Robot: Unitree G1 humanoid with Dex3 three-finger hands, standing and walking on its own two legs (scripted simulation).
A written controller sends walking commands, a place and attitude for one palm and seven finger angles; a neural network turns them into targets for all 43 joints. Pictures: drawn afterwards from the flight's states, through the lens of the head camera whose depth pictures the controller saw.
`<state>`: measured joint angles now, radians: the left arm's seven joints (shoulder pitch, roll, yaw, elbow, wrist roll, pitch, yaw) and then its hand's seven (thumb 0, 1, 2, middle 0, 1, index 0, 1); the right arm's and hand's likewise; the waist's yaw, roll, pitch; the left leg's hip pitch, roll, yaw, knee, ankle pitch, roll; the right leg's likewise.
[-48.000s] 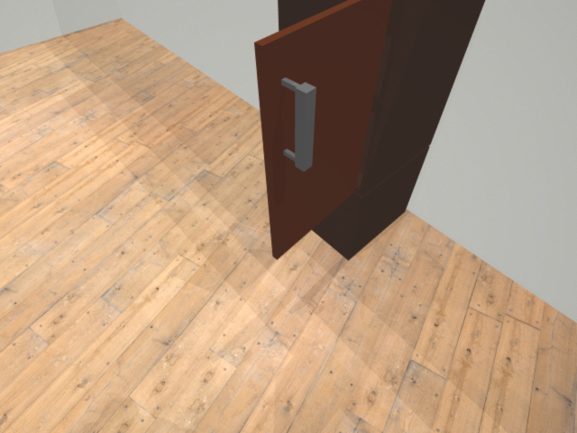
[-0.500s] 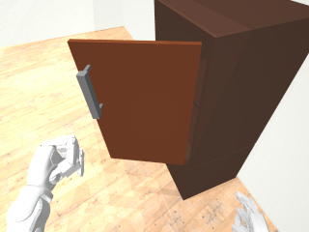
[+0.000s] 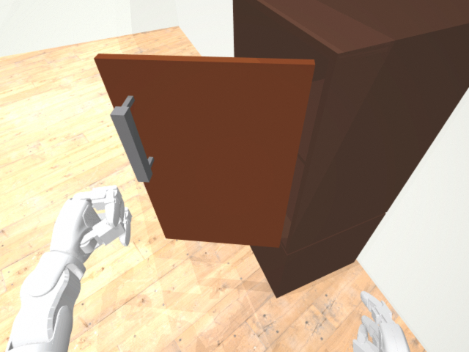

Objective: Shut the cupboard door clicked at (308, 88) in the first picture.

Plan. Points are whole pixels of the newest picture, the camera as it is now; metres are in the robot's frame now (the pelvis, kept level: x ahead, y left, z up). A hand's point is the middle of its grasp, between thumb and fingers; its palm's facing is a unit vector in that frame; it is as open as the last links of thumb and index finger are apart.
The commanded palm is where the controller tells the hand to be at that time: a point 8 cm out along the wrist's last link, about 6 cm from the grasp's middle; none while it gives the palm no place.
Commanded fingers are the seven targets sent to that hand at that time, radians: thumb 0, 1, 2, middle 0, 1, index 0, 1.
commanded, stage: bring the fist close to the handle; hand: left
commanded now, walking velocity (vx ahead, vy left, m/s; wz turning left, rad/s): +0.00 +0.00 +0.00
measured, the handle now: (137, 140) +0.47 +0.24 +0.11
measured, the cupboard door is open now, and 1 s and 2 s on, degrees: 61 61 45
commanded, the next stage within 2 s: push the door shut along its arc in 0.96 s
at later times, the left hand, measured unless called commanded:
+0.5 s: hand (130, 176) +0.36 +0.21 +0.13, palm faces +0.00 -1.00 -0.03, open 3.1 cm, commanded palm +0.33 +0.26 +0.12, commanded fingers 0.00 0.90 0.90 -1.30 -1.50 -1.30 -1.50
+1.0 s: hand (132, 174) +0.37 +0.21 +0.12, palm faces +0.02 -1.00 -0.02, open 3.1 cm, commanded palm +0.34 +0.26 +0.12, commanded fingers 0.00 0.90 0.90 -1.30 -1.50 -1.30 -1.50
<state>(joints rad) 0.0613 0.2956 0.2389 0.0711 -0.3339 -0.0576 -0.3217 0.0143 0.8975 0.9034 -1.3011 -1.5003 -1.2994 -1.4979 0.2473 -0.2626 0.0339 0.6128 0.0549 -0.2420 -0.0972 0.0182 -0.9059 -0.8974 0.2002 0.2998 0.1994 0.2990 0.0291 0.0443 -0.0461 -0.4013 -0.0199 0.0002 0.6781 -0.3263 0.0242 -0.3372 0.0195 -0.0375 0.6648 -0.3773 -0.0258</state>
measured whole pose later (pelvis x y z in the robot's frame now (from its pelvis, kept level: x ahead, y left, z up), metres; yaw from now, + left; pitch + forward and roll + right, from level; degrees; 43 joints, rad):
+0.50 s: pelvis -0.01 +0.02 +0.00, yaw +0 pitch +4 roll -1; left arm -0.32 0.32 0.23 0.40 -0.24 -0.08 -0.23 0.01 0.90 0.90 -1.30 -1.50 -1.30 -1.50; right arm 0.26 -0.25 0.05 0.65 0.05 -0.17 -0.08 0.02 -0.91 -0.90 0.20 0.30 0.20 0.30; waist -0.01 0.03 -0.04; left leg -0.43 -0.03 0.01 0.66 -0.30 0.04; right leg -0.36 0.01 -0.03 0.64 -0.35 -0.01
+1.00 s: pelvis +0.00 +0.00 +0.00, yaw -1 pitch +5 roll -1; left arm -0.38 0.37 0.30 0.57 -0.25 -0.13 -0.28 0.01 0.90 0.90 -1.30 -1.50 -1.30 -1.50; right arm 0.29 -0.27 0.02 0.63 0.06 -0.11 -0.08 0.02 -0.91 -0.90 0.20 0.30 0.20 0.30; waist -0.02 0.04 -0.05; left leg -0.45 -0.01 0.01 0.67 -0.31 0.02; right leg -0.39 0.03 -0.03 0.65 -0.35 -0.03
